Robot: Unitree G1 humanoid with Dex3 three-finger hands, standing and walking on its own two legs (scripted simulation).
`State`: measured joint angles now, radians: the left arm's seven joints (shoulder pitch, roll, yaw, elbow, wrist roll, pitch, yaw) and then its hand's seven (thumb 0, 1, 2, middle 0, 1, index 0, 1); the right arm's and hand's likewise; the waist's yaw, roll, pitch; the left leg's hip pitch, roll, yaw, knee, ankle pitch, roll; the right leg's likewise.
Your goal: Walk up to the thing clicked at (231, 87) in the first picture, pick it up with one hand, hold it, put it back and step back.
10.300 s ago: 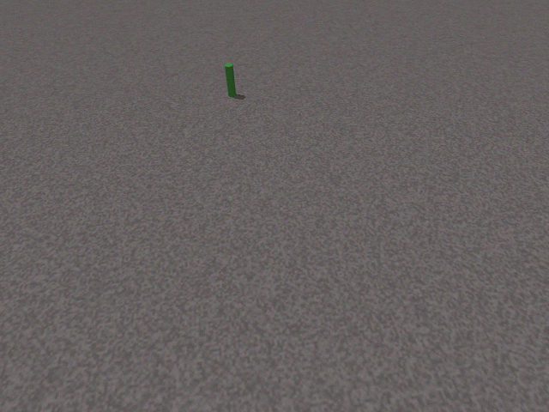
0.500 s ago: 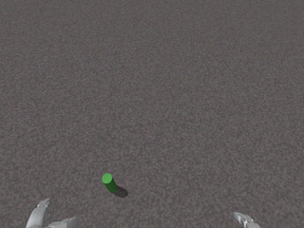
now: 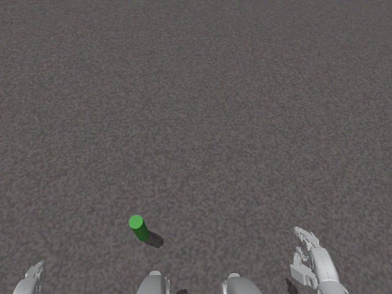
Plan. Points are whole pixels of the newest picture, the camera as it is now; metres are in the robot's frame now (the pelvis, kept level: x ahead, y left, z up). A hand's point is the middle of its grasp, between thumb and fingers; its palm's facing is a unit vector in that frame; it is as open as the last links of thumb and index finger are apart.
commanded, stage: go down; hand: left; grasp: from the side
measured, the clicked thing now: (140, 228) +0.40 +0.21 -0.59
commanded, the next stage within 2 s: none
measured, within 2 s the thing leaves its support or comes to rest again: neither
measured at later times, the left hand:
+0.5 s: hand (61, 265) +0.22 +0.33 -0.20, palm faces +0.11 -0.96 -0.24, open 17.5 cm
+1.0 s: hand (63, 243) +0.29 +0.37 -0.26, palm faces +0.14 -0.98 -0.16, open 17.5 cm
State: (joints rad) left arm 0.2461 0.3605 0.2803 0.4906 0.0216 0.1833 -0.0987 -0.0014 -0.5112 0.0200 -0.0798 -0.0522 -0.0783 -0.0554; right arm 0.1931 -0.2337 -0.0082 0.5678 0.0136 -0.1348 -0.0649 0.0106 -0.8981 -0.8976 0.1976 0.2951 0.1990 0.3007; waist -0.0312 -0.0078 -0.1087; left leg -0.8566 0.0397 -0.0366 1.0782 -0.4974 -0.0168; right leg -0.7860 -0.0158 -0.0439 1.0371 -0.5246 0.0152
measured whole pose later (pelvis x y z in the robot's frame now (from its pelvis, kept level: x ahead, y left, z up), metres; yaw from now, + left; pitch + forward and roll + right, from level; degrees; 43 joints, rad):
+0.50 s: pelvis -0.04 +0.00 -0.12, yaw -1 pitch +28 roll -3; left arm -0.04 0.52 0.49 0.68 -0.09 -0.21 -0.36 -0.01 -0.57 0.02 -0.07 -0.04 -0.07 -0.05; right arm 0.14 -0.29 -0.01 0.60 -0.02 -0.20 -0.04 0.01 -0.94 -0.91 0.20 0.30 0.20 0.30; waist -0.03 -0.02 -0.16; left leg -1.46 0.04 -0.06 1.59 -0.63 -0.02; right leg -1.38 -0.02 -0.05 1.56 -0.68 0.01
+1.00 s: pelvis -0.07 +0.00 -0.22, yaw -4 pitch +33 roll -6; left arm -0.38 0.72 0.71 0.96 -0.15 -0.36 -0.58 -0.01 -0.55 0.05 -0.06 -0.08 -0.06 -0.08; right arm 0.10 -0.32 0.05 0.66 -0.03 -0.18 -0.04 0.01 -0.91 -0.90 0.20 0.29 0.20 0.30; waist -0.05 -0.02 -0.15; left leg -1.87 0.05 -0.11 1.94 -0.66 -0.03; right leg -1.78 0.00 -0.07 1.90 -0.70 0.00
